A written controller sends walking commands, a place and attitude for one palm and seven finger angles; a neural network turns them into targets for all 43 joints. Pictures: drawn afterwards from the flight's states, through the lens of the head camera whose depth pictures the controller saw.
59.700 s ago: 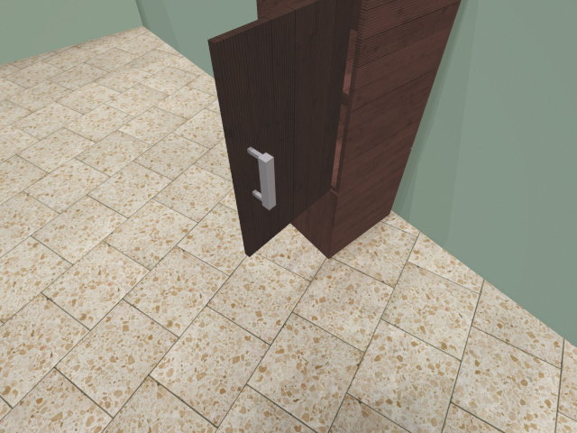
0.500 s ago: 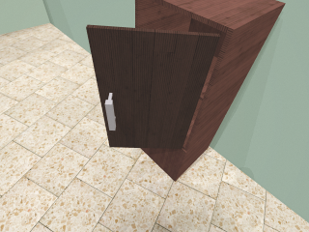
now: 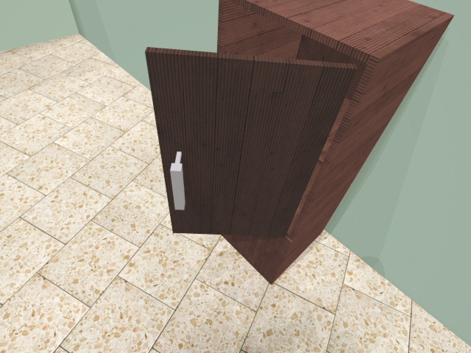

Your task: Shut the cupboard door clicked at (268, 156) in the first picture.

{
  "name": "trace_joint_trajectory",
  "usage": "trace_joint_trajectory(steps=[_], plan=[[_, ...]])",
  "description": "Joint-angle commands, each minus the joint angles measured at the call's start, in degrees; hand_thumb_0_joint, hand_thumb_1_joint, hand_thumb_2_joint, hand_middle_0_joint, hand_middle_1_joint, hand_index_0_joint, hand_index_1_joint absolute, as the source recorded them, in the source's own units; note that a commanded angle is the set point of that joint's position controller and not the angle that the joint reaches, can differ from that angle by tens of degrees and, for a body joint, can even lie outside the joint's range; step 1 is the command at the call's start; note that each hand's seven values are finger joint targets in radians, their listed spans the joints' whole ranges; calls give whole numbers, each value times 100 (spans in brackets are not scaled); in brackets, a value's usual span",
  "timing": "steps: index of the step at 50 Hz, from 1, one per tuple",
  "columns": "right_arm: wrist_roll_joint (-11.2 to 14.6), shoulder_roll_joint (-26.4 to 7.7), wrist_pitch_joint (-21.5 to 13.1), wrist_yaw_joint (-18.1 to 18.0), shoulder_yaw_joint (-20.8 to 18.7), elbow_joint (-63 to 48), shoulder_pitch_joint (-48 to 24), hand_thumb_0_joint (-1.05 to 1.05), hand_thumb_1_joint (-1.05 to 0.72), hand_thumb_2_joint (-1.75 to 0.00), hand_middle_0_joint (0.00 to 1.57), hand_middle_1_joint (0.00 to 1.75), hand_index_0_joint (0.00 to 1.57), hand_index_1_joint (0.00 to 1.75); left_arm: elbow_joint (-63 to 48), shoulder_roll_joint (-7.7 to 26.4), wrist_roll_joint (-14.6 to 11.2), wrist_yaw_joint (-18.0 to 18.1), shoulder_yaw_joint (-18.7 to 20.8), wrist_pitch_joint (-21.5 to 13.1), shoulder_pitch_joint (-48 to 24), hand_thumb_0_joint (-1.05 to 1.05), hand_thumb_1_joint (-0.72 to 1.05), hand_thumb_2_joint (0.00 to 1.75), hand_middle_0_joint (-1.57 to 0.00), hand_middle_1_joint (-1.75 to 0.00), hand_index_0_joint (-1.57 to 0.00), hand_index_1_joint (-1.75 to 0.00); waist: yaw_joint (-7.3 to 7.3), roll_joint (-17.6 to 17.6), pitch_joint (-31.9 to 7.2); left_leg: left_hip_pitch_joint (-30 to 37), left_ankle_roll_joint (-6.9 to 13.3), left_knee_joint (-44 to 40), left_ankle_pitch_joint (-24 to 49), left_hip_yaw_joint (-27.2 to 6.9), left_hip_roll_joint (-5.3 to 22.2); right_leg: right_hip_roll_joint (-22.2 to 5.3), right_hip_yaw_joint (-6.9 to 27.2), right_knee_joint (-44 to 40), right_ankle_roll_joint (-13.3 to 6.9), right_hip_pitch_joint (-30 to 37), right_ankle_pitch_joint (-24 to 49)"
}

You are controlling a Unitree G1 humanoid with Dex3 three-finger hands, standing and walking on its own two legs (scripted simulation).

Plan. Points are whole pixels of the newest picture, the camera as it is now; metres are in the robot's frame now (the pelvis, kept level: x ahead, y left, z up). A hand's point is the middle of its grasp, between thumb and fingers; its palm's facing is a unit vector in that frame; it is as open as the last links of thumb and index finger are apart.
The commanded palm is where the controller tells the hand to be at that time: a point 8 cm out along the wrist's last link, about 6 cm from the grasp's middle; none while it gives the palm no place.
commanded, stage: come to a stop and stand still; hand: left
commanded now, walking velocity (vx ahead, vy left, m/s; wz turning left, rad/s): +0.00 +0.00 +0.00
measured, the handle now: (179, 181) +0.49 +0.17 -0.05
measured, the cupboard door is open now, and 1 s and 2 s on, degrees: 47 47 47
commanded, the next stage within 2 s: look again from close up in 0.26 s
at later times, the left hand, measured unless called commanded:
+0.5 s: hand out of the picture +0.02 +0.19 -0.19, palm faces -0.02 -0.98 -0.19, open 7.3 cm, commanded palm none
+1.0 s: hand out of the picture +0.04 +0.18 -0.17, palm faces +0.10 -0.97 -0.20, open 7.4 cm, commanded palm +0.09 +0.22 -0.07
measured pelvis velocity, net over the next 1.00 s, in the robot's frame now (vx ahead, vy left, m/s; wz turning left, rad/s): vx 0.00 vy -0.01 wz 0.03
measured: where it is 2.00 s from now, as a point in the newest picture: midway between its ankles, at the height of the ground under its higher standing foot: outside the picture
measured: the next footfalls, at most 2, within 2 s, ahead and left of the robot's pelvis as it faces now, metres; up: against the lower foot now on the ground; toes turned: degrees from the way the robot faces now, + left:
right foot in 1.14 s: +0.08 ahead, -0.12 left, +0.00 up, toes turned +2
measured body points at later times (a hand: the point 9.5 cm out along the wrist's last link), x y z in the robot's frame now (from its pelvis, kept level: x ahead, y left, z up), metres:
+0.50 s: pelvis +0.01 +0.01 +0.00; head +0.02 +0.03 +0.45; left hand +0.02 +0.24 -0.17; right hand +0.01 -0.23 -0.15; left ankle +0.00 +0.04 -0.74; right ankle -0.03 -0.15 -0.74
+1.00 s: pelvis +0.00 -0.01 +0.00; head +0.02 +0.02 +0.45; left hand +0.03 +0.23 -0.15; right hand +0.02 -0.24 -0.14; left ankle +0.00 +0.04 -0.74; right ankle -0.03 -0.15 -0.73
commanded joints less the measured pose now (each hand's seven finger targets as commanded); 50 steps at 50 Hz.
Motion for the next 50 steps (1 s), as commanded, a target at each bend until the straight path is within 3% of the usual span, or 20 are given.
trace_joint_trajectory(steps=[1, 8, 20, 26, 34, 42, 46, 47, 48, 49, 50], plan=[[-2, -796, -51, -70, -145, -124, 339, 0, -90, -90, 20, 30, 20, 30, -174, 575, -19, 36, 147, -22, 361, 0, 90, 90, -20, -30, -20, -30, -31, 400, 192, 196, -325, -649, 1572, -1120, 1163, -354, 292, -166, -311, -188, 552], [-5, -813, -65, -97, -153, -71, 380, 0, -90, -90, 20, 30, 20, 30, -184, 570, -40, 39, 164, -10, 282, 0, 90, 90, -20, -30, -20, -30, -40, 362, 41, 455, -375, -572, 2194, -1078, 1170, -369, 274, -129, -294, -104, 681], [0, -792, -41, -100, -163, 39, 453, 0, -90, -90, 20, 30, 20, 30, -150, 580, -33, 26, 181, 17, 251, 0, 90, 90, -20, -30, -20, -30, -26, 285, 243, 338, -384, -819, 1457, -1157, 1186, -364, 288, -205, -321, -110, 441], [3, -806, -62, -116, -166, 100, 529, 0, -90, -90, 20, 30, 20, 30, -107, 590, -43, 31, 190, 12, 277, 0, 90, 90, -20, -30, -20, -30, -38, 368, 104, 526, -434, -806, 1778, -1153, 1199, -374, 292, -178, -332, -104, 500], [0, -773, -34, -108, -172, 144, 563, 0, -90, -90, 20, 30, 20, 30, -34, 508, -27, 19, 177, 32, 329, 0, 90, 90, -20, -30, -20, -30, -53, 343, 399, 258, -465, -1131, 642, -1278, 1227, -365, 318, -221, -325, -226, 295], [7, -732, -57, -94, -176, 142, 537, 0, -90, -90, 20, 30, 20, 30, -1, 500, -28, 17, 173, -17, 398, 0, 90, 90, -20, -30, -20, -30, -43, 297, 247, 349, -399, -987, 880, -1142, 1150, -414, 366, -306, -342, -156, 500], [14, -720, -62, -98, -168, 154, 537, 0, -90, -90, 20, 30, 20, 30, 16, 500, -26, 21, 174, -35, 422, 0, 90, 90, -20, -30, -20, -30, -43, 262, 249, 374, -380, -891, 1141, -1065, 1142, -425, 363, -347, -336, -125, 598], [44, -870, -54, -39, -98, -234, 479, 0, -90, -90, 20, 30, 20, 30, 114, 430, 88, 217, 93, -154, 503, 0, 90, 90, -20, -30, -20, -30, -107, 728, 354, 141, -711, -30, 3739, -1084, 1253, -391, 218, 46, -273, -357, 976], [137, -1995, -1125, -402, -465, -1962, 1489, 0, -90, -90, 20, 30, 20, 30, -9371, 3811, -416, 475, 2614, -1588, -4294, 0, 90, 90, -20, -30, -20, -30, -1316, 802, -2097, 2587, -903, 3, 4166, -1871, 1186, 352, -435, 1552, -208, -1018, 1064], [446, -1291, -1732, -544, 72, -1803, 832, 0, -90, -90, 20, 30, 20, 30, -7905, 1188, -546, 560, 379, -1254, -324, 0, 90, 90, -22, -32, -22, -32, -504, 2609, -2411, 3203, -1301, -130, 3109, -1889, 1380, 531, -396, 2865, -305, -1674, -822], [275, -1361, -1824, -535, 2, -1544, 464, 0, -90, -90, 20, 30, 20, 30, -7610, 1135, -785, 783, 766, -957, -159, 0, 90, 90, -24, -34, -24, -34, -150, 2363, -2083, 2216, -1602, -590, 2829, -1777, 1250, 367, -110, 2714, -389, -1651, -890]])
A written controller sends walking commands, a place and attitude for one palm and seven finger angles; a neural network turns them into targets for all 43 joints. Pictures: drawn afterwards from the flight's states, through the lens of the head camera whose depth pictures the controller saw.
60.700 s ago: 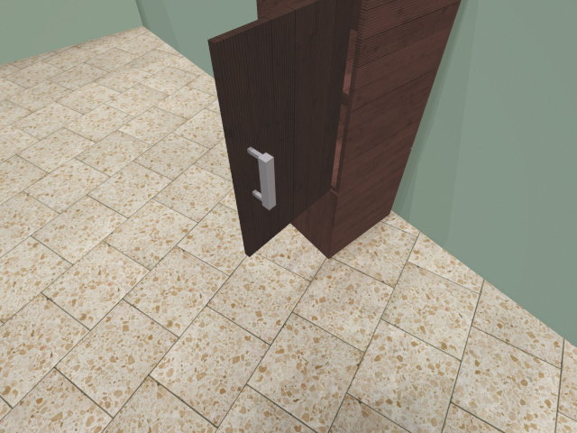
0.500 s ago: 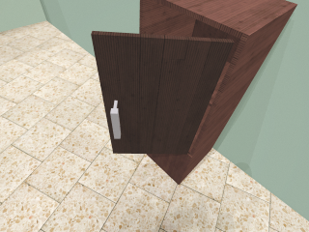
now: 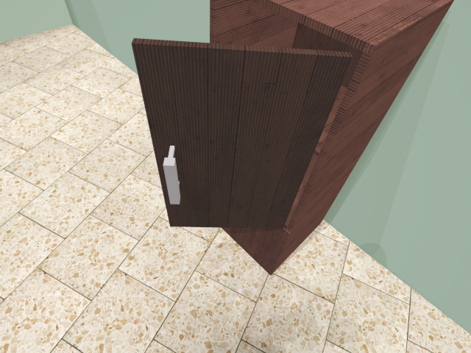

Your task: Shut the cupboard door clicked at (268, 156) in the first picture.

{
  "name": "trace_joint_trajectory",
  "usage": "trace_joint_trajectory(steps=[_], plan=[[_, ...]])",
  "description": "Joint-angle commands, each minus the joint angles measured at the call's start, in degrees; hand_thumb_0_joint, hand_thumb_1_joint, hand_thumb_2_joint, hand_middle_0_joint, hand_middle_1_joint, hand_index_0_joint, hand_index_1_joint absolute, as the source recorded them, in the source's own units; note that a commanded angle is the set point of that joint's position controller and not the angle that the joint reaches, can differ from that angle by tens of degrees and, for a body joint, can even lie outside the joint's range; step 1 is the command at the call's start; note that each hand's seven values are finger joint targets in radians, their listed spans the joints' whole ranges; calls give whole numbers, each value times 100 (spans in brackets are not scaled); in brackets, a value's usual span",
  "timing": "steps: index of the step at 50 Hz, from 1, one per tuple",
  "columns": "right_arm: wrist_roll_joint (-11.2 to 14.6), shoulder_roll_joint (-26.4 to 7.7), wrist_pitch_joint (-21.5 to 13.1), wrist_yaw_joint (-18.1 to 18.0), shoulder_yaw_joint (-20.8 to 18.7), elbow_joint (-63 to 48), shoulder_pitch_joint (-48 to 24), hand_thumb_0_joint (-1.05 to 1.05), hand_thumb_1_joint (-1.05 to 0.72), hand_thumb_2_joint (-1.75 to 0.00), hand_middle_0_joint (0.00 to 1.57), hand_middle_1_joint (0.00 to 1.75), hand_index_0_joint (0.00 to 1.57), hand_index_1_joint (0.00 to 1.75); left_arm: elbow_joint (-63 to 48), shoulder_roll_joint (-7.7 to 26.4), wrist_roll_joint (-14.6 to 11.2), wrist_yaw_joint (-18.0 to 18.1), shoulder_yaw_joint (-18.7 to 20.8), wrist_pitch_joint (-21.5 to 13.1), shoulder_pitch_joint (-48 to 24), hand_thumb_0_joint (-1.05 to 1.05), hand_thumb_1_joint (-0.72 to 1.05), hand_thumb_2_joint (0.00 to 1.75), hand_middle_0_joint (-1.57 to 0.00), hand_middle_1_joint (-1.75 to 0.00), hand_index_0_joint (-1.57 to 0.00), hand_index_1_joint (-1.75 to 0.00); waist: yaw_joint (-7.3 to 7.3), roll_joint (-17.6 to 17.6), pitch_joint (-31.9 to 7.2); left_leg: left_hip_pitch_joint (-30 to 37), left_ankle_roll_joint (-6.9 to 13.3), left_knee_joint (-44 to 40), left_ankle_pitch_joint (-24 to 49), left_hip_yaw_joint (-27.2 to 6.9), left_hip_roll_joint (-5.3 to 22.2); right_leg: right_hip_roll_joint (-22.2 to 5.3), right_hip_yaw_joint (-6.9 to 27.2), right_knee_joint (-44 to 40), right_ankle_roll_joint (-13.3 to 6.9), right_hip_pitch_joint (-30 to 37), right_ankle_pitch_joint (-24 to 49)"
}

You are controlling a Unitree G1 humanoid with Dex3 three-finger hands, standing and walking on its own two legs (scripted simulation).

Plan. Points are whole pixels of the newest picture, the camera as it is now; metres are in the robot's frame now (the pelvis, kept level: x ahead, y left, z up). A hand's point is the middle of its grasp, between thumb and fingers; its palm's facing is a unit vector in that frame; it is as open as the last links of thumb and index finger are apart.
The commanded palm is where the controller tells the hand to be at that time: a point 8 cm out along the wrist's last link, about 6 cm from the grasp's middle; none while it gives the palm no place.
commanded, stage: raise the hand and make a fist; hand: left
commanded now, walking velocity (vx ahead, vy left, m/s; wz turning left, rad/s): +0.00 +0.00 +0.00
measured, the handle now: (173, 175) +0.50 +0.16 -0.05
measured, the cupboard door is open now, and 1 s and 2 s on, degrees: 47 47 47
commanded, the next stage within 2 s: bring the fist close to the handle in 1.86 s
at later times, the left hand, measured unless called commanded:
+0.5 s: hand out of the picture +0.13 +0.16 -0.07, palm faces +0.24 -0.97 -0.07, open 5.5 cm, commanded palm +0.13 +0.21 -0.07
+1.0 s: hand (150, 315) +0.20 +0.15 -0.07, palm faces +0.04 -1.00 -0.01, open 3.4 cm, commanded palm +0.17 +0.21 -0.06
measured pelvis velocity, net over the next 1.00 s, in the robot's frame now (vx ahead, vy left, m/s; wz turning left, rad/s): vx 0.00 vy -0.04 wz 0.03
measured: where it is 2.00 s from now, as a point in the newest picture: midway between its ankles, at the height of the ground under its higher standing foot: outside the picture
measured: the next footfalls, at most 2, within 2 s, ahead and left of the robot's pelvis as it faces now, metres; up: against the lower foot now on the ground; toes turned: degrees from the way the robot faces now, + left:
right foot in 0.14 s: +0.08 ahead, -0.11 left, +0.00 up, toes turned +0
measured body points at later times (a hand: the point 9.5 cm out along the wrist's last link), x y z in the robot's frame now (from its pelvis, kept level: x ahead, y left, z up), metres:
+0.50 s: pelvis -0.02 -0.07 -0.12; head +0.04 -0.04 +0.33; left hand +0.11 +0.21 -0.06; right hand +0.24 -0.28 -0.15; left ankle +0.00 +0.04 -0.74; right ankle +0.04 -0.12 -0.74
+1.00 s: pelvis +0.00 -0.04 -0.11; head +0.09 -0.03 +0.33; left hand +0.19 +0.21 -0.07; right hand +0.18 -0.30 -0.20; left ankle +0.00 +0.04 -0.74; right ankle +0.04 -0.11 -0.74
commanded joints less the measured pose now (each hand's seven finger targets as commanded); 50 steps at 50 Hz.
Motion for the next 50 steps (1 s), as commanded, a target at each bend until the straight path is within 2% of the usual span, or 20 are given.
trace_joint_trajectory(steps=[1, 2, 3, 4, 6, 7, 8, 10, 12, 15, 19, 23, 26, 30, 33, 35, 38, 43, 48, 50], plan=[[108, -890, -1353, -83, -113, -1083, -153, 0, -90, -90, 20, 30, 20, 30, -3559, -592, -628, 476, -745, -738, 745, 0, 90, 90, -25, -36, -25, -36, -21, 1388, -1142, 751, -1350, -792, 1640, -1350, 1208, 184, -53, 1499, -267, -1585, -565], [117, -1360, -1395, 120, -388, -1441, 50, 0, -90, -90, 20, 30, 20, 30, -4592, -120, -798, 422, -579, -944, -614, 0, 90, 90, -27, -38, -27, -38, -244, 1181, -627, 164, -1040, -383, 609, -1201, 1029, 131, -168, 1106, -275, -1682, -445], [80, -1285, -1466, 171, -430, -1760, -197, 0, -90, -90, 20, 30, 20, 30, -4401, -42, -770, 281, -354, -1212, -628, 0, 90, 90, -29, -40, -29, -40, -198, 878, -239, -378, -935, 42, -35, -1135, 845, 153, -306, 708, -317, -1767, -413], [30, -1323, -1488, 182, -412, -1916, -389, 0, -90, -90, 20, 30, 20, 30, -3581, -1, -744, 136, -156, -1528, -593, 0, 90, 90, -31, -42, -31, -42, -267, 8, 283, -1135, -863, 542, -730, -1059, 668, 146, -371, 295, -324, -2023, -419], [-29, -1249, -1449, 286, -464, -2313, -521, 0, -90, -90, 20, 30, 20, 30, -2469, -102, -907, -370, 219, -2313, 539, 0, 90, 90, -35, -46, -35, -46, 18, -1470, 148, -2170, -690, 1540, -978, -768, 406, 76, -181, 224, -317, -2481, -1358], [-78, -1263, -1433, 301, -528, -2498, -649, 0, -90, -90, 20, 30, 20, 30, -2398, 21, -1088, -699, 590, -2790, 1061, 0, 90, 90, -36, -48, -36, -48, 262, -1767, -283, -2629, -681, 1989, -926, -638, 318, 67, -36, 530, -331, -2519, -1421], [-110, -1363, -1374, 360, -581, -2693, -742, 0, -90, -90, 20, 30, 20, 30, -2474, 85, -1287, -1143, 814, -3221, 1274, 0, 90, 90, -38, -50, -38, -50, 374, -1482, -723, -2865, -716, 2318, -677, -520, 267, 80, -52, 945, -388, -2509, -931], [-30, -1368, -1254, 403, -662, -3053, -970, 0, -90, -90, 20, 30, 20, 30, -2261, 655, -1636, -1978, 1329, -3945, 1321, 0, 90, 90, -42, -54, -42, -54, 494, -1116, -605, -3954, -923, 2813, -1559, -412, 127, -89, 446, 1307, -541, -2709, -2282], [26, -1396, -1177, 412, -718, -3563, -1332, 0, -90, -90, 20, 30, 20, 30, -2369, 739, -1717, -2322, 1396, -4097, 1340, 0, 90, 90, -46, -58, -46, -58, 619, -684, -634, -4668, -749, 3141, -2045, -318, 76, -36, 817, 1621, -489, -2957, -2927], [61, -1376, -1114, 412, -700, -4094, -1369, 0, -90, -90, 20, 30, 20, 30, -3969, 1225, -1787, -2251, 1618, -3990, 747, 0, 90, 90, -51, -64, -51, -64, 675, 472, -1545, -4715, -589, 3351, -2161, -327, 134, 7, 1046, 1894, -450, -2945, -2996], [-7, -1240, -1266, 234, -594, -4082, -1030, 0, -90, -90, 20, 30, 20, 30, -6488, 1468, -1810, -1725, 1508, -4440, -596, 0, 90, 90, -58, -72, -58, -72, 268, 1513, -2509, -4023, -456, 3604, -1931, -670, 312, 177, 949, 2229, -448, -3378, -2212], [-35, -1316, -1414, 56, -513, -3574, -852, 0, -90, -90, 20, 30, 20, 30, -6420, 962, -1763, -1812, 741, -4771, -490, 0, 90, 90, -66, -80, -66, -80, -270, 923, -2186, -4401, -369, 4365, -1499, -753, 433, 220, 991, 2320, -345, -3768, -1708], [34, -1347, -1379, -51, -480, -3333, -685, 0, -90, -90, 20, 30, 20, 30, -5421, 1009, -1758, -2303, 662, -4374, -373, 0, 90, 90, -71, -86, -71, -86, -425, 452, -1983, -4913, -337, 4711, -1313, -756, 495, 158, 1057, 2326, -209, -3612, -1334], [233, -1276, -1071, -93, -525, -3573, -765, 0, -90, -90, 20, 30, 20, 30, -4402, 1326, -1895, -2745, 1372, -2927, 454, 0, 90, 90, -79, -94, -79, -94, 159, -218, -2633, -5274, -370, 4657, -1010, -635, 473, -152, 1560, 2055, 96, -2315, -710], [237, -1071, -847, -26, -528, -3899, -900, 0, -90, -90, 20, 30, 20, 30, -5242, 1537, -2141, -2544, 2091, -2389, 558, 0, 90, 90, -84, -100, -84, -100, 518, -84, -3518, -5138, -501, 4493, -572, -661, 417, -459, 1859, 2108, 320, -1093, 797], [184, -888, -784, 17, -506, -3852, -934, 0, -90, -90, 20, 30, 20, 30, -5489, 1489, -2160, -2149, 2341, -2500, 701, 0, 90, 90, -88, -104, -88, -104, 647, -62, -3569, -5088, -573, 4400, -522, -729, 439, -463, 1846, 2244, 363, -838, 1484], [105, -830, -822, 61, -529, -3687, -836, 0, -90, -90, 20, 30, 20, 30, -5672, 973, -2015, -1794, 1883, -3046, 787, 0, 90, 90, -93, -110, -93, -110, 456, 69, -3093, -4847, -588, 4203, -241, -703, 469, -246, 1449, 2473, 202, -1426, 1912], [44, -1071, -864, 41, -542, -3504, -668, 0, -90, -90, 20, 30, 20, 30, -4892, 586, -1767, -2066, 1018, -3654, 449, 0, 90, 90, -102, -120, -102, -120, -49, -270, -2184, -5075, -515, 4322, -734, -725, 451, -101, 1186, 2442, 132, -2689, 370], [71, -1263, -940, -72, -570, -3737, -619, 0, -90, -90, 20, 30, 20, 30, -5310, 985, -1929, -2292, 1156, -3783, 219, 0, 90, 90, -112, -130, -112, -130, 180, 177, -2776, -4528, -433, 4054, -694, -676, 429, 114, 743, 2567, -203, -2878, -496], [41, -1267, -920, -81, -545, -3792, -651, 0, -90, -90, 20, 30, 20, 30, -5855, 1253, -1909, -2085, 1340, -3809, 61, 0, 90, 90, -115, -134, -115, -134, 334, 736, -3025, -4145, -445, 3845, -517, -706, 433, 254, 465, 2752, -353, -2948, -485]])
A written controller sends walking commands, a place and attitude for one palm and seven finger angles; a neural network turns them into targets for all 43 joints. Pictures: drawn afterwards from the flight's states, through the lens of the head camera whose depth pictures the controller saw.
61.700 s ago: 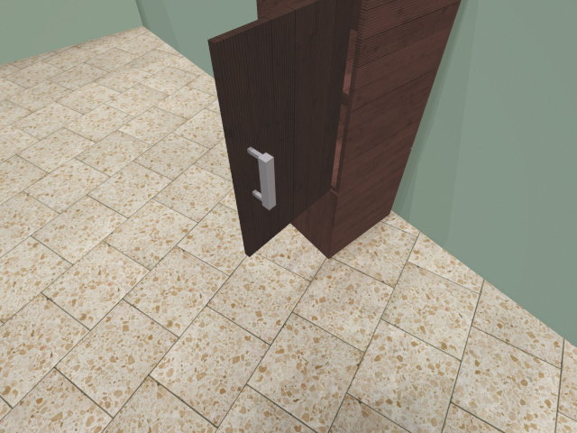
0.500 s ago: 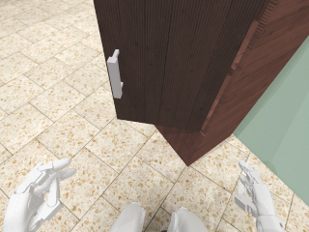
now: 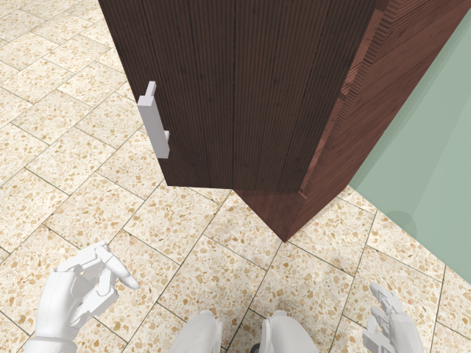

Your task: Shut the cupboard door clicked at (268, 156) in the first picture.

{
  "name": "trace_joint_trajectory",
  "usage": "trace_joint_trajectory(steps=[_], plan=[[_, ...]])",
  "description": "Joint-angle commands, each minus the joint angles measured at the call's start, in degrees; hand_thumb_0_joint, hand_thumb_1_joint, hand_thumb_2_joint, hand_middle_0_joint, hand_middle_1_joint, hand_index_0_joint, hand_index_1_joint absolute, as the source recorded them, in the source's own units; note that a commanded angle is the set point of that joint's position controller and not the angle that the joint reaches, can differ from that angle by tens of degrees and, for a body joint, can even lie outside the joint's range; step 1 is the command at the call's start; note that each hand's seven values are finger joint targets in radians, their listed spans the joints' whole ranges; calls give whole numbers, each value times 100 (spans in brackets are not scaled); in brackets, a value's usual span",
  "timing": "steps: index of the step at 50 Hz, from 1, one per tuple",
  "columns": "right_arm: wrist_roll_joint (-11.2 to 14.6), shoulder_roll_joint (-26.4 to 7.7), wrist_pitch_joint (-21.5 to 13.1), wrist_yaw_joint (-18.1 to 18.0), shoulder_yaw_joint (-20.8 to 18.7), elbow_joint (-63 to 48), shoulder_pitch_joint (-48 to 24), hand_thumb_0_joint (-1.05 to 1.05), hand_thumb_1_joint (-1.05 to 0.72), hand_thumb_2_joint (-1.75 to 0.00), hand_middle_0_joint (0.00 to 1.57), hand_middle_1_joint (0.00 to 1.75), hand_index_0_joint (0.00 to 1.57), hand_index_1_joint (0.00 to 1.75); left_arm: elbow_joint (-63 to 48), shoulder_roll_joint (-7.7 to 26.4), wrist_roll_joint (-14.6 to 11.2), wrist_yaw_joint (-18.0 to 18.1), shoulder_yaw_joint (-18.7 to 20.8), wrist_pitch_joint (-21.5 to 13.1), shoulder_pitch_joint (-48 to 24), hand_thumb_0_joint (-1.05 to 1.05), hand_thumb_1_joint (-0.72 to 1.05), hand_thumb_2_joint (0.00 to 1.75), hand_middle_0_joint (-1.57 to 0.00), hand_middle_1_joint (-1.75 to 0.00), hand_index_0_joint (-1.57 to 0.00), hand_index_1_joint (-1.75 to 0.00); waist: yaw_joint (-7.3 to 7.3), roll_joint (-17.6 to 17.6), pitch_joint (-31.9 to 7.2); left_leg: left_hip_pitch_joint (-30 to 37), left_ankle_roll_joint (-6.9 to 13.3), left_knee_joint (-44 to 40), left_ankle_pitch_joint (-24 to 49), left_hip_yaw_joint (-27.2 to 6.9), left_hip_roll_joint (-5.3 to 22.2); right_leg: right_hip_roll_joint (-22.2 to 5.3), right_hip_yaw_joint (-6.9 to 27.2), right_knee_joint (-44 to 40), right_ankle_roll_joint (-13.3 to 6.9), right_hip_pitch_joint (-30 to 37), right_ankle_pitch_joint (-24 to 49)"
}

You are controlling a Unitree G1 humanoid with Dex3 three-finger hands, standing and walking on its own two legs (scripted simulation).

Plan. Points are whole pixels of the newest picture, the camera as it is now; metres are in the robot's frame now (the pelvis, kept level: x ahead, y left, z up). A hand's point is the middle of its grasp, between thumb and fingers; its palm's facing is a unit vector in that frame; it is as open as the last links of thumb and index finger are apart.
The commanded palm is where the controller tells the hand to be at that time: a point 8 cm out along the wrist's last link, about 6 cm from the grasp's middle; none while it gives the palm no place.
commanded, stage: raise the hand and make a fist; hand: left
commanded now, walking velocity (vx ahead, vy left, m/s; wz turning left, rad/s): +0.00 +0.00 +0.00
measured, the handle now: (157, 121) +0.50 +0.19 +0.06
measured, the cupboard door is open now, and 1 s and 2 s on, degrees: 47 47 47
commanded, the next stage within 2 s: bring the fist close to the handle in 0.86 s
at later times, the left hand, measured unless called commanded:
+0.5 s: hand (87, 264) +0.23 +0.22 +0.07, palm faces +0.05 -1.00 -0.04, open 3.1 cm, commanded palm +0.20 +0.27 +0.06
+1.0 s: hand (113, 271) +0.23 +0.19 +0.05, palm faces +0.00 -1.00 -0.03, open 3.1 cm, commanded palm +0.22 +0.25 +0.06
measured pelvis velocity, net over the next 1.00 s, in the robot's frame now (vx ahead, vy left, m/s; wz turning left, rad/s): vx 0.00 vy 0.01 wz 0.00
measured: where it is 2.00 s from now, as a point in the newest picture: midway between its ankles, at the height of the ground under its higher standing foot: outside the picture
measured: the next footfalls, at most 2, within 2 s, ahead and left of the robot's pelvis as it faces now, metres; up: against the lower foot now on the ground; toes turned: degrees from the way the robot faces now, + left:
none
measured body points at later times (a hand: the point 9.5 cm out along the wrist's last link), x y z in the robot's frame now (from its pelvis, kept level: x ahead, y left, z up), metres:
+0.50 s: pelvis +0.00 +0.03 +0.01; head +0.08 +0.05 +0.45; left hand +0.22 +0.28 +0.07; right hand +0.19 -0.19 -0.06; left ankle +0.01 +0.09 -0.63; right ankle +0.04 -0.07 -0.63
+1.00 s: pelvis +0.00 +0.01 +0.01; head +0.08 +0.02 +0.46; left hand +0.22 +0.25 +0.06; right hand +0.19 -0.22 -0.06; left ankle +0.01 +0.09 -0.63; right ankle +0.04 -0.07 -0.63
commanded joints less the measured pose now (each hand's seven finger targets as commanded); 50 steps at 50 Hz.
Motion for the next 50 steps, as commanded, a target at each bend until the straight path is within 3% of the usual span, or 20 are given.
trace_joint_trajectory(steps=[1, 3, 6, 8, 11, 14, 15, 20, 24, 26, 27, 29, 31, 35, 37, 42, 43, 45, 48, 50], plan=[[-34, -542, -327, -56, -148, -1132, -284, 0, -90, -90, 20, 30, 20, 30, -1890, 996, -139, 245, 632, -437, -142, 0, 90, 90, -117, -136, -117, -136, 196, 429, -1819, 752, -166, -1184, 1755, -399, 144, -208, 877, -1019, 238, 1876, 926], [-46, -513, -247, -42, -141, -1174, -285, 0, -90, -90, 20, 30, 20, 30, -1938, 845, -60, 498, 565, -385, 56, 0, 90, 90, -121, -140, -121, -140, 225, 447, -1708, 966, -217, -1356, 1910, -441, 154, -139, 648, -935, 221, 1779, 1120], [-66, -529, -83, 10, -116, -1200, -225, 0, -90, -90, 20, 30, 20, 30, -1669, 585, 94, 723, 321, -148, 188, 0, 90, 90, -126, -146, -126, -146, 111, 374, -1379, 1119, -330, -1549, 2018, -588, 205, -69, 361, -886, 218, 1484, 1165], [-54, -605, 1, 39, -111, -1250, -206, 0, -90, -90, 20, 30, 20, 30, -1414, 418, 191, 712, 47, 61, 165, 0, 90, 90, -130, -150, -130, -150, -17, 277, -1035, 1101, -382, -1650, 1732, -687, 242, -51, 285, -980, 237, 1243, 948], [-42, -690, 80, 33, -75, -1352, -182, 0, -90, -90, 20, 30, 20, 30, -1186, 447, 335, 622, -150, 321, -116, 0, 90, 90, -130, -150, -130, -150, -104, 198, -736, 1024, -393, -1782, 1339, -809, 274, -56, 245, -1076, 231, 1121, 704], [-57, -711, 81, -2, -41, -1441, -143, 0, -90, -90, 20, 30, 20, 30, -1372, 633, 324, 610, -5, 323, -534, 0, 90, 90, -130, -150, -130, -150, -105, 110, -852, 1075, -431, -1833, 1126, -898, 277, -49, 247, -1087, 225, 1137, 613], [-75, -713, 74, -20, -24, -1434, -145, 0, -90, -90, 20, 30, 20, 30, -1531, 805, 299, 650, 152, 258, -730, 0, 90, 90, -130, -150, -130, -150, -56, 208, -933, 1099, -442, -1810, 1251, -897, 264, -32, 263, -1035, 193, 1208, 691], [-133, -644, 26, 26, 2, -1344, -127, 0, -90, -90, 20, 30, 20, 30, -1958, 886, 248, 807, 318, -108, -904, 0, 90, 90, -130, -150, -130, -150, 66, 785, -1491, 1634, -619, -1745, 2079, -979, 301, -22, 245, -830, 158, 1149, 1037], [-90, -684, 92, 99, -34, -1300, -60, 0, -90, -90, 20, 30, 20, 30, -1446, 602, 307, 667, 2, 104, -411, 0, 90, 90, -130, -150, -130, -150, 18, 636, -1346, 1652, -667, -1764, 2428, -1004, 357, -42, 203, -888, 209, 1126, 1126], [-52, -703, 139, 107, -47, -1345, -49, 0, -90, -90, 20, 30, 20, 30, -1167, 530, 302, 556, -60, 355, -250, 0, 90, 90, -130, -150, -130, -150, 5, 366, -1262, 1449, -599, -1753, 2379, -916, 315, -39, 202, -975, 221, 1298, 1174], [-31, -719, 165, 101, -56, -1371, -38, 0, -90, -90, 20, 30, 20, 30, -1077, 576, 296, 516, -32, 466, -246, 0, 90, 90, -130, -150, -130, -150, -15, 155, -1179, 1320, -574, -1767, 2218, -887, 306, -33, 202, -1026, 225, 1386, 1155], [-13, -726, 185, 78, -62, -1425, -73, 0, -90, -90, 20, 30, 20, 30, -1201, 692, 258, 500, 87, 543, -427, 0, 90, 90, -130, -150, -130, -150, 0, 94, -1189, 1206, -539, -1783, 1987, -837, 263, -36, 232, -1075, 218, 1516, 1099], [-29, -697, 176, 40, -63, -1446, -96, 0, -90, -90, 20, 30, 20, 30, -1533, 832, 220, 596, 271, 428, -619, 0, 90, 90, -130, -150, -130, -150, 64, 219, -1427, 1289, -520, -1705, 2234, -759, 242, -45, 273, -1020, 199, 1634, 1268], [-105, -614, 123, 32, -33, -1351, -102, 0, -90, -90, 20, 30, 20, 30, -1807, 877, 153, 827, 400, 15, -799, 0, 90, 90, -130, -150, -130, -150, 71, 302, -1502, 1201, -490, -1545, 2235, -670, 207, -29, 346, -957, 175, 1655, 1358], [-103, -599, 112, 70, -31, -1306, -125, 0, -90, -90, 20, 30, 20, 30, -1616, 677, 201, 821, 198, -105, -643, 0, 90, 90, -130, -150, -130, -150, 31, 375, -1342, 1151, -491, -1522, 2140, -645, 213, -45, 353, -952, 177, 1534, 1274], [-56, -671, 184, 102, -60, -1319, -75, 0, -90, -90, 20, 30, 20, 30, -1210, 617, 299, 593, -36, 183, -390, 0, 90, 90, -130, -150, -130, -150, -45, 223, -1335, 975, -391, -1469, 2004, -576, 192, -73, 426, -1066, 213, 1644, 1317], [-41, -671, 204, 91, -59, -1342, -71, 0, -90, -90, 20, 30, 20, 30, -1167, 651, 282, 562, 12, 271, -387, 0, 90, 90, -130, -150, -130, -150, -42, 77, -1285, 881, -353, -1486, 1845, -551, 183, -81, 455, -1129, 226, 1733, 1234], [-24, -669, 225, 64, -51, -1402, -94, 0, -90, -90, 20, 30, 20, 30, -1341, 832, 257, 564, 158, 352, -463, 0, 90, 90, -130, -150, -130, -150, 5, 164, -1280, 842, -317, -1520, 1766, -537, 165, -73, 513, -1190, 198, 1864, 1175], [-41, -580, 233, 39, -15, -1448, -163, 0, -90, -90, 20, 30, 20, 30, -1671, 891, 208, 691, 321, 255, -646, 0, 90, 90, -130, -150, -130, -150, 64, 176, -1430, 828, -251, -1468, 1742, -458, 146, -104, 607, -1210, 220, 2055, 1216], [-90, -572, 220, 4, 19, -1341, -164, 0, -90, -90, 20, 30, 20, 30, -1643, 1044, 198, 840, 483, 112, -1207, 0, 90, 90, -130, -150, -130, -150, -42, 151, -1299, 593, -206, -1289, 1581, -426, 141, -101, 734, -1229, 232, 1963, 1075]])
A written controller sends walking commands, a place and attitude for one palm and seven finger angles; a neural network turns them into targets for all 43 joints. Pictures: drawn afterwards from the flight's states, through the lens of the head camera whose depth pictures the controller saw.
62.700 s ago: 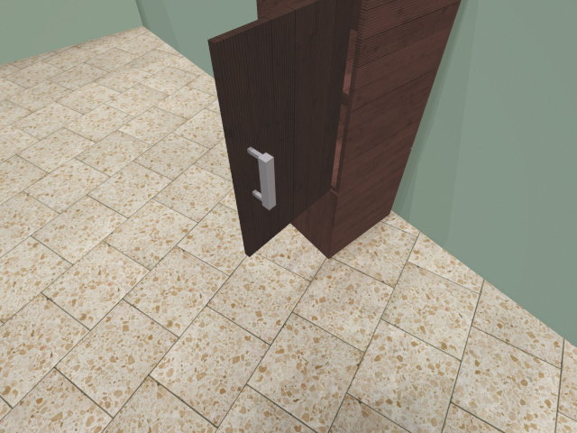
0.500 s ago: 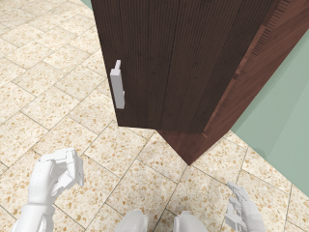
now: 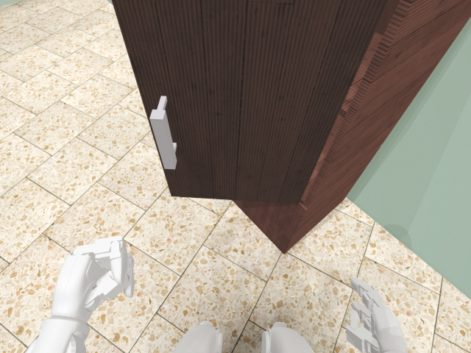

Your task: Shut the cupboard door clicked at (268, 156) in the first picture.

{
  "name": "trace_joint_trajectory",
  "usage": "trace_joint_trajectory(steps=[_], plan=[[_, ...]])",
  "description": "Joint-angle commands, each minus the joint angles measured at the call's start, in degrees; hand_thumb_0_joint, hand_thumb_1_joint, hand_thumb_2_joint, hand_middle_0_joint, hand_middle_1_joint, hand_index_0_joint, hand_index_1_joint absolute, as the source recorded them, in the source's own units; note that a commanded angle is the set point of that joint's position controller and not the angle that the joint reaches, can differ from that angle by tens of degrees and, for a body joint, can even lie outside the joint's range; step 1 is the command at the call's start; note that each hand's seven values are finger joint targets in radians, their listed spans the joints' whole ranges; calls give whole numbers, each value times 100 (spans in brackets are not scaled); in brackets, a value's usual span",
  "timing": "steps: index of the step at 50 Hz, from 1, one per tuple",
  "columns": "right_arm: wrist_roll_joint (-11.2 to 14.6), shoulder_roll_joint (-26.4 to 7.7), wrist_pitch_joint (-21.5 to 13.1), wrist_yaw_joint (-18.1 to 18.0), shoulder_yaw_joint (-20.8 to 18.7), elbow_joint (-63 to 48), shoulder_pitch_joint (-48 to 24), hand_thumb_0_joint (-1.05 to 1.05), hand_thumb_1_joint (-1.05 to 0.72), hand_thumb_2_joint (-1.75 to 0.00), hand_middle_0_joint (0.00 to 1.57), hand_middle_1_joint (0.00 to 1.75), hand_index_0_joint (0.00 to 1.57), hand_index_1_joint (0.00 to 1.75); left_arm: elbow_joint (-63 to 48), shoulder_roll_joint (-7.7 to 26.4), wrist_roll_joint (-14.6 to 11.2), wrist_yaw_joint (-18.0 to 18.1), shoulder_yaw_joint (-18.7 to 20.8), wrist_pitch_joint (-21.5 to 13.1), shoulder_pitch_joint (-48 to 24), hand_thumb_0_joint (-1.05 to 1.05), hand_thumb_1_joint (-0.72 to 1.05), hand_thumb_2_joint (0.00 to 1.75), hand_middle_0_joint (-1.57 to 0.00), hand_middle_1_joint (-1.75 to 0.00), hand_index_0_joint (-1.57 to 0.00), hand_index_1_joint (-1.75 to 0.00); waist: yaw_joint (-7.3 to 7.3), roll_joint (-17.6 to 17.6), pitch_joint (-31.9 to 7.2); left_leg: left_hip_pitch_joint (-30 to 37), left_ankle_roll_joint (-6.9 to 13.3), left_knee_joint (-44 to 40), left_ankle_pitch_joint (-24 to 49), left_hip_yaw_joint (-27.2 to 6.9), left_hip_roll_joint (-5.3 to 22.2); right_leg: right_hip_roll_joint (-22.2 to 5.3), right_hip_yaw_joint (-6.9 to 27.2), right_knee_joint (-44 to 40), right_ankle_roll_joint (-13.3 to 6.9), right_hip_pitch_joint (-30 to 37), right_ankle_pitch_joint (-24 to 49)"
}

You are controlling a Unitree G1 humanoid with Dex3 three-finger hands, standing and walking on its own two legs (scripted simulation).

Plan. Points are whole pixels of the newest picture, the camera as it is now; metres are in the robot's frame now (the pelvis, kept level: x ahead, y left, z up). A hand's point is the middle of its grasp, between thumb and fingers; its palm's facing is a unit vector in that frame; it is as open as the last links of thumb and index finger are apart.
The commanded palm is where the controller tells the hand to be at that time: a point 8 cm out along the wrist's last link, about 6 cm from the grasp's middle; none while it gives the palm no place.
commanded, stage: bring the fist close to the handle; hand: left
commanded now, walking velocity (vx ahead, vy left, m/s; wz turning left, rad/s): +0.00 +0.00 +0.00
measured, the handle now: (166, 134) +0.50 +0.18 +0.05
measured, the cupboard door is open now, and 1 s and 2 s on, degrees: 47 47 41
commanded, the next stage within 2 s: push the door shut along its arc in 1.36 s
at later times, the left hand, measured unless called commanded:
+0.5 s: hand (147, 215) +0.32 +0.17 +0.05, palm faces +0.04 -1.00 -0.03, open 3.1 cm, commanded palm +0.29 +0.22 +0.05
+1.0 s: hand (176, 180) +0.39 +0.14 +0.05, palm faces +0.04 -1.00 -0.01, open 3.1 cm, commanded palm +0.36 +0.19 +0.05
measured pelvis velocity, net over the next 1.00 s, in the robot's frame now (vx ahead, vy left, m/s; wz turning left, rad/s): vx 0.00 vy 0.00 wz -0.01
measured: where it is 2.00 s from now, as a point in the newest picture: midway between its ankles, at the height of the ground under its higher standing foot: outside the picture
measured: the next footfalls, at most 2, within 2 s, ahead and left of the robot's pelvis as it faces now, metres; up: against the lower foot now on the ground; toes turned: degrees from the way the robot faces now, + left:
none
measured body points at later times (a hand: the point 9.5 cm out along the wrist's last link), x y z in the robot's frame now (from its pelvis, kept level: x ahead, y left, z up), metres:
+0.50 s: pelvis +0.00 -0.01 +0.01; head +0.08 -0.01 +0.45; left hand +0.31 +0.22 +0.06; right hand +0.15 -0.26 -0.09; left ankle +0.00 +0.08 -0.64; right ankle +0.03 -0.08 -0.64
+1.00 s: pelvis +0.00 +0.00 +0.01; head +0.09 +0.00 +0.45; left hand +0.38 +0.19 +0.05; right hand +0.12 -0.25 -0.10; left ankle +0.00 +0.08 -0.64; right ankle +0.03 -0.08 -0.64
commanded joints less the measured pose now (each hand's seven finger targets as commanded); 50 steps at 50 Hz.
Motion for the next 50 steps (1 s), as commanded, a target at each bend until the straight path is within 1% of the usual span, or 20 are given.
trace_joint_trajectory(steps=[1, 3, 5, 9, 13, 15, 17, 18, 23, 27, 30, 33, 35, 38, 41, 43, 44, 45, 48, 50], plan=[[-42, -729, -297, -104, -286, -744, -207, 0, -90, -90, 20, 30, 20, 30, -1288, 813, -134, 233, 733, -656, -1101, 0, 90, 90, -130, -150, -130, -150, -92, 94, -1127, 151, -272, -964, 1425, -376, 147, -141, 772, -865, 159, 1406, 857], [-48, -741, -338, -95, -285, -597, -209, 0, -90, -90, 20, 30, 20, 30, -881, 732, -103, 242, 672, -773, -1439, 0, 90, 90, -130, -150, -130, -150, -194, -12, -954, -15, -269, -870, 1161, -388, 160, -158, 843, -911, 174, 1196, 480], [-31, -793, -360, -85, -294, -577, -198, 0, -90, -90, 20, 30, 20, 30, -678, 565, -91, 120, 406, -749, -1586, 0, 90, 90, -130, -150, -130, -150, -242, 70, -1064, 21, -231, -847, 1161, -383, 156, -169, 865, -933, 168, 1191, 474], [58, -847, -324, -103, -292, -556, -142, 0, -90, -90, 20, 30, 20, 30, -256, 762, -83, -171, 405, -344, -1987, 0, 90, 90, -130, -150, -130, -150, -184, 111, -1334, 5, -195, -902, 1179, -297, 149, -252, 1068, -1152, 203, 1583, 459], [57, -794, -266, -117, -282, -518, -118, 0, -90, -90, 20, 30, 20, 30, -344, 989, -105, -54, 721, -143, -2527, 0, 90, 90, -130, -150, -130, -150, -51, 224, -1811, 250, -191, -987, 1677, -274, 155, -255, 1054, -1058, 207, 2020, 1202], [32, -772, -239, -102, -275, -489, -94, 0, -90, -90, 20, 30, 20, 30, -273, 1180, -151, 127, 1030, -185, -2540, 0, 90, 90, -130, -150, -130, -150, 47, 188, -1899, 246, -220, -1024, 1908, -270, 152, -236, 1039, -991, 194, 2247, 1567], [25, -722, -211, -53, -277, -448, -88, 0, -90, -90, 20, 30, 20, 30, -13, 866, -131, 261, 880, -270, -2514, 0, 90, 90, -130, -150, -130, -150, 27, 77, -1773, 307, -241, -1101, 1990, -247, 155, -242, 946, -946, 221, 2190, 1793], [14, -723, -204, -26, -276, -414, -93, 0, -90, -90, 20, 30, 20, 30, 47, 738, -98, 306, 737, -316, -2596, 0, 90, 90, -130, -150, -130, -150, -18, 146, -1730, 321, -243, -1105, 1985, -242, 155, -246, 918, -928, 224, 2120, 1817], [14, -826, -92, 37, -327, -308, 44, 0, -90, -90, 20, 30, 20, 30, 910, 478, 145, 298, 324, -312, -3004, 0, 90, 90, -130, -150, -130, -150, -240, -248, -1266, 166, -209, -1129, 1640, -233, 173, -270, 922, -1064, 256, 1787, 1466], [17, -836, -54, 6, -369, -285, 55, 0, -90, -90, 20, 30, 20, 30, 791, 492, 136, 266, 298, -427, -3590, 0, 90, 90, -130, -150, -130, -150, -210, -65, -1611, 446, -202, -1188, 1765, -228, 166, -266, 898, -1045, 234, 1851, 1609], [-12, -848, -60, -30, -366, -153, 70, 0, -90, -90, 20, 30, 20, 30, 644, 697, 171, 446, 412, -646, -4398, 0, 90, 90, -130, -150, -130, -150, -292, 50, -1780, 615, -203, -1170, 1849, -272, 180, -231, 848, -972, 215, 1741, 1630], [-57, -812, -31, 5, -365, -28, 82, 0, -90, -90, 20, 30, 20, 30, 959, 787, 272, 675, 624, -805, -4509, 0, 90, 90, -130, -150, -130, -150, -203, 36, -2024, 710, -242, -1185, 2053, -280, 184, -222, 795, -852, 211, 1785, 1824], [-73, -829, 5, 42, -367, 12, 158, 0, -90, -90, 20, 30, 20, 30, 1192, 732, 367, 765, 535, -803, -4616, 0, 90, 90, -130, -150, -130, -150, -209, 150, -2074, 813, -273, -1209, 2247, -312, 185, -203, 737, -781, 187, 1728, 1969], [-66, -826, 105, 123, -396, 43, 210, 0, -90, -90, 20, 30, 20, 30, 1601, 346, 482, 788, 186, -662, -4563, 0, 90, 90, -130, -150, -130, -150, -222, 255, -2023, 1063, -344, -1305, 2389, -316, 218, -206, 638, -838, 190, 1564, 1982], [-33, -865, 220, 125, -403, 68, 311, 0, -90, -90, 20, 30, 20, 30, 2124, 373, 481, 772, 219, -461, -4849, 0, 90, 90, -130, -150, -130, -150, -341, -192, -1805, 848, -300, -1345, 2182, -302, 230, -195, 663, -976, 224, 1624, 1935], [-19, -862, 279, 108, -381, 89, 300, 0, -90, -90, 20, 30, 20, 30, 2360, 422, 494, 811, 256, -454, -5383, 0, 90, 90, -130, -150, -130, -150, -419, -359, -1548, 649, -274, -1399, 1784, -300, 216, -208, 700, -1089, 233, 1581, 1602], [-22, -844, 278, 101, -369, 81, 259, 0, -90, -90, 20, 30, 20, 30, 2388, 336, 489, 835, 193, -495, -5654, 0, 90, 90, -130, -150, -130, -150, -432, -248, -1486, 598, -250, -1388, 1629, -273, 185, -222, 748, -1137, 234, 1539, 1462], [-37, -857, 272, 78, -369, 109, 297, 0, -90, -90, 20, 30, 20, 30, 2361, 555, 477, 908, 398, -574, -5969, 0, 90, 90, -130, -150, -130, -150, -461, -279, -1554, 582, -227, -1341, 1613, -274, 184, -219, 772, -1135, 233, 1564, 1450], [-89, -822, 267, 75, -357, 238, 312, 0, -90, -90, 20, 30, 20, 30, 2618, 668, 571, 1042, 532, -881, -6655, 0, 90, 90, -130, -150, -130, -150, -471, -88, -1779, 598, -244, -1277, 1616, -277, 166, -227, 799, -1036, 221, 1514, 1465], [-124, -852, 258, 122, -388, 221, 383, 0, -90, -90, 20, 30, 20, 30, 2570, 760, 633, 1077, 620, -1074, -6385, 0, 90, 90, -130, -150, -130, -150, -317, 237, -2272, 899, -294, -1259, 1992, -300, 162, -190, 762, -880, 178, 1587, 1783]])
